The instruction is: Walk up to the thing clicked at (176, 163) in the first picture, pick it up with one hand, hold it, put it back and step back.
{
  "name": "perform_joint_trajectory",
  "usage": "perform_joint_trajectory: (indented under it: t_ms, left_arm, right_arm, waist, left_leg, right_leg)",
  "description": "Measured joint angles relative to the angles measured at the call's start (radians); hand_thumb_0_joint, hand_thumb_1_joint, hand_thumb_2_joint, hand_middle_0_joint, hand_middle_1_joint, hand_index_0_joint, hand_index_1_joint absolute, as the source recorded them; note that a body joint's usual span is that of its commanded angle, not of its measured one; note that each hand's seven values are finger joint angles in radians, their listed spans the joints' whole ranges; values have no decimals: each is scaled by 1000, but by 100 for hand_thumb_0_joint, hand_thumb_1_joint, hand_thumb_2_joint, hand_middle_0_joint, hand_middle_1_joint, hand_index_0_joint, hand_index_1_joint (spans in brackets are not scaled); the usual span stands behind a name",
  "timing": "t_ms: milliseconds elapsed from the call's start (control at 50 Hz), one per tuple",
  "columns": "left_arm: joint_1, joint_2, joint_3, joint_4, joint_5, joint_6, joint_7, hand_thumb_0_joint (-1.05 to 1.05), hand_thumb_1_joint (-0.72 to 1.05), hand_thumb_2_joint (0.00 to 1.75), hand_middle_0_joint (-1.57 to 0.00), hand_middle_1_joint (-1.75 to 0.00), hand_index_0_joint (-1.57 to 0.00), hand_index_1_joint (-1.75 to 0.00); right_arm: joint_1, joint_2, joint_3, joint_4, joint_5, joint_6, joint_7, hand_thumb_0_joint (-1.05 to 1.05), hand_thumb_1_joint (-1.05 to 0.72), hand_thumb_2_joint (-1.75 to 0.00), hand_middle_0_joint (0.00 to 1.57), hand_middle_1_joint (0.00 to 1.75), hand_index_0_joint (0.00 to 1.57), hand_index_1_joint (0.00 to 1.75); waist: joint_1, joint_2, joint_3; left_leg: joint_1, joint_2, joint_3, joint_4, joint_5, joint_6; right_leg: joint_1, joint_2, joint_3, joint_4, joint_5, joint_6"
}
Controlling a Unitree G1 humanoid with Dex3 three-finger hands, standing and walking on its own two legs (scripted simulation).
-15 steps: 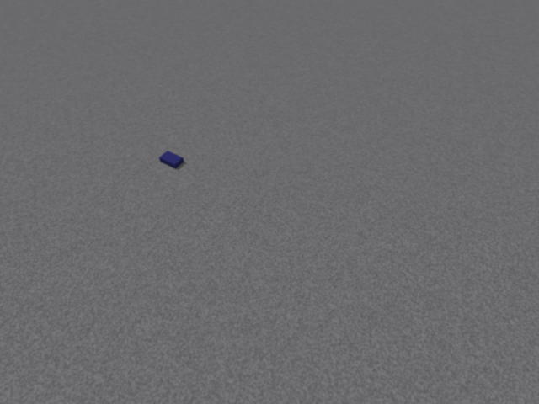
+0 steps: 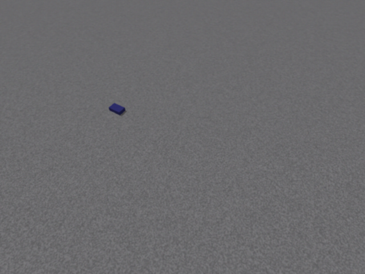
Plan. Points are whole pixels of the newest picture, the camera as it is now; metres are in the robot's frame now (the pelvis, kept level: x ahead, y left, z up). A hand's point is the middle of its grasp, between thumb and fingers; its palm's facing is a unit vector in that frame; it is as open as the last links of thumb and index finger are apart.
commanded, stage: stand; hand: left
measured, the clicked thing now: (117, 109) +1.47 +0.52 -0.77
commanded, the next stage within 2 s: walk up in 0.82 s
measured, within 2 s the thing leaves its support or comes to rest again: neither
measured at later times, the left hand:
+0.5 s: hand out of the picture +0.08 +0.25 -0.16, palm faces -0.02 -0.94 -0.34, open 7.4 cm
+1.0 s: hand out of the picture +0.06 +0.30 -0.15, palm faces -0.05 -0.91 -0.41, open 7.4 cm
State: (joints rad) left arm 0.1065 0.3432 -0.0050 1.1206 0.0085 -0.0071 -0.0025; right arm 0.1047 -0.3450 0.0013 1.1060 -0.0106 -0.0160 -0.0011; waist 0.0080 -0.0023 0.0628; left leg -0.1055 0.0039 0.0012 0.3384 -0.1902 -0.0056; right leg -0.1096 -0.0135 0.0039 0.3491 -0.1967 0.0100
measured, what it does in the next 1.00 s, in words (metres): lifts its left foot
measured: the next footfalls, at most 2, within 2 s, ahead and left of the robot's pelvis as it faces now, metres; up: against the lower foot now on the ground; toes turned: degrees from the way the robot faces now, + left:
left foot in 1.14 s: +0.18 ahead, +0.24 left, +0.00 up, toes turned -5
right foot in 1.44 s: +0.27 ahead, -0.01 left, +0.00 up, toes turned -17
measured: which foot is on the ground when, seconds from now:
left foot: down 0.00-0.86, up 0.88-1.00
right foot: down 0.00-1.00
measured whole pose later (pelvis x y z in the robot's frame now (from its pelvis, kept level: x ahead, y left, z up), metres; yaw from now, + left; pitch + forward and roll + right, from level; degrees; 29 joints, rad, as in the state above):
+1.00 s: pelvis +0.02 +0.03 -0.01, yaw -3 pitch -1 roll -2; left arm 0.27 0.36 0.05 1.05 0.02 -0.06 0.00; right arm 0.12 -0.45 -0.10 0.94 -0.06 0.01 0.09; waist 0.01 0.07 0.05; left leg -0.41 0.04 -0.08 0.86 -0.37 -0.01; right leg -0.14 0.00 0.06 0.38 -0.24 -0.01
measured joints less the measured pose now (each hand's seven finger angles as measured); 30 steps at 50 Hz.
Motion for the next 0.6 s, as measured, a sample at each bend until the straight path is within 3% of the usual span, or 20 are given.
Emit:
perform_joint_trajectory:
  t_ms: [600]
  left_arm:
    - [4,1,-1,-4,2,-2,2,1,90,90,-20,-30,-20,-30]
  right_arm:
    - [7,-4,0,6,-1,3,1,1,-90,-89,21,30,20,30]
  waist:
    - [-4,0,-2]
  left_leg:
    - [4,5,-4,-11,1,-4]
  right_leg:
    - [8,5,-4,-16,3,-3]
